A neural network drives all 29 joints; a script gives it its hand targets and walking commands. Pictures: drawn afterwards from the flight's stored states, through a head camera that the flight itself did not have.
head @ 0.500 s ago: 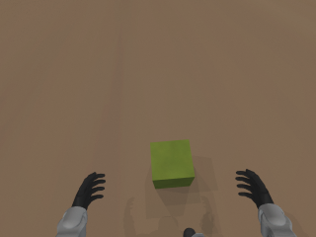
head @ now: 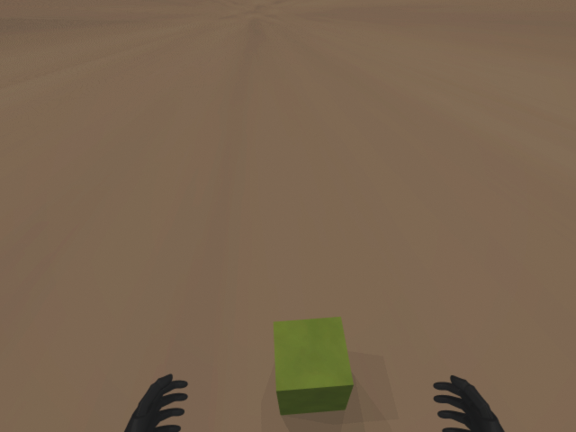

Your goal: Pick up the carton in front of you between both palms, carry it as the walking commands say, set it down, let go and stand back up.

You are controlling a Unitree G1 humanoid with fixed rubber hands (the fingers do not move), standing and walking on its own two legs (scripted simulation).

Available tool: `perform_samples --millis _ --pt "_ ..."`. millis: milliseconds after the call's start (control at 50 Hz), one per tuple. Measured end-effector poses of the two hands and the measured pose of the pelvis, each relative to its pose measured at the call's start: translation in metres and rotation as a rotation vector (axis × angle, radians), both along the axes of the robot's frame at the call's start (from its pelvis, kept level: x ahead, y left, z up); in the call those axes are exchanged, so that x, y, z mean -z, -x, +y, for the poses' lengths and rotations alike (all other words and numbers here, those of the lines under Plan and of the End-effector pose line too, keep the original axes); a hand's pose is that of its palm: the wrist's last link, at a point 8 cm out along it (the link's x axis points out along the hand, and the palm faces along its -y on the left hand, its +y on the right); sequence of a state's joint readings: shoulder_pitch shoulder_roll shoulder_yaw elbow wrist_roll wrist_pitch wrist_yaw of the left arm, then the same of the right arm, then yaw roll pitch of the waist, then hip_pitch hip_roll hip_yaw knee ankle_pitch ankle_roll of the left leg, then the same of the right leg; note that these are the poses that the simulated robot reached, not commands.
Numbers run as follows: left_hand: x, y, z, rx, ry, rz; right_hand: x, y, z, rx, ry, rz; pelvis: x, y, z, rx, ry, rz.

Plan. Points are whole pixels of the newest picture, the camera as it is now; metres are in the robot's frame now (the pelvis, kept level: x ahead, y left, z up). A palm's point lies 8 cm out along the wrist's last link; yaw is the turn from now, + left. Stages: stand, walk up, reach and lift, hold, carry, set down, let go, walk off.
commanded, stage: let go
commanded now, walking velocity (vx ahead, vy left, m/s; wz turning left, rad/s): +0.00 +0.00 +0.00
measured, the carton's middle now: (310, 366) +0.46 -0.02 -0.65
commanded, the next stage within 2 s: stand in 0.10 s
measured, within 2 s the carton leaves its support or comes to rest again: neither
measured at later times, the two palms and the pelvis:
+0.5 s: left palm out of the picture +0.15 +0.29 -0.09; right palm out of the picture +0.16 -0.29 -0.09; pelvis +0.02 +0.00 +0.00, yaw +1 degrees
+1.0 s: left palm out of the picture +0.13 +0.30 -0.09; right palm out of the picture +0.13 -0.29 -0.09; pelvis +0.01 +0.00 +0.00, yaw +1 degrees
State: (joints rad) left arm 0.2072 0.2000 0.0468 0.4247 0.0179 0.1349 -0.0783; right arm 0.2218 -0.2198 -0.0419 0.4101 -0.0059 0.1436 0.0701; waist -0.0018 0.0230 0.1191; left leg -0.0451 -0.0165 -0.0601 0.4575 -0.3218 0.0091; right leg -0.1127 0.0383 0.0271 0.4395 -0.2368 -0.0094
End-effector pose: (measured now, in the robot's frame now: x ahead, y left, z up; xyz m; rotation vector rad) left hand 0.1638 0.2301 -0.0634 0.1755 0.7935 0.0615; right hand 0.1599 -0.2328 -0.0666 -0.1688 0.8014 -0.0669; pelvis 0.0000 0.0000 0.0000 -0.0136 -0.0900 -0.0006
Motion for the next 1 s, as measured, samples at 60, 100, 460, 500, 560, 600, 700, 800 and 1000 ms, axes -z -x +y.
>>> perform_samples --millis 60,100,460,500,560,600,700,800,1000 --pt "0.000 0.000 0.000 0.001 -0.002 0.004 0.000 -0.001 0.000 0.001 0.001 0.001 0.000 -0.001 0.000 0.000 -0.001 -0.002" --pt "0.000 0.001 0.000 0.001 -0.011 0.012 0.001 -0.001 -0.001 0.006 0.001 -0.003 0.000 -0.002 -0.001 -0.002 -0.001 -0.001" --pt "0.024 0.012 0.060 -0.069 -0.197 0.129 0.018 0.005 -0.055 0.030 0.206 0.106 0.005 -0.020 0.000 -0.009 -0.004 0.097" --pt "0.025 0.011 0.060 -0.069 -0.196 0.133 0.019 0.004 -0.054 0.030 0.207 0.110 0.005 -0.022 0.000 -0.010 -0.004 0.096" --pt "0.026 0.010 0.059 -0.071 -0.193 0.138 0.020 0.003 -0.053 0.030 0.206 0.116 0.004 -0.023 0.001 -0.011 -0.005 0.093" --pt "0.027 0.010 0.059 -0.073 -0.192 0.142 0.021 0.004 -0.052 0.031 0.206 0.121 0.004 -0.024 0.001 -0.011 -0.005 0.091" --pt "0.028 0.012 0.061 -0.079 -0.193 0.151 0.022 0.007 -0.053 0.034 0.209 0.135 0.003 -0.023 0.001 -0.012 -0.006 0.086" --pt "0.028 0.018 0.064 -0.085 -0.197 0.164 0.023 0.013 -0.056 0.037 0.214 0.148 0.002 -0.021 0.001 -0.013 -0.007 0.078" --pt "0.029 0.036 0.068 -0.092 -0.203 0.199 0.023 0.028 -0.061 0.043 0.220 0.178 -0.001 -0.013 0.001 -0.011 -0.010 0.064"
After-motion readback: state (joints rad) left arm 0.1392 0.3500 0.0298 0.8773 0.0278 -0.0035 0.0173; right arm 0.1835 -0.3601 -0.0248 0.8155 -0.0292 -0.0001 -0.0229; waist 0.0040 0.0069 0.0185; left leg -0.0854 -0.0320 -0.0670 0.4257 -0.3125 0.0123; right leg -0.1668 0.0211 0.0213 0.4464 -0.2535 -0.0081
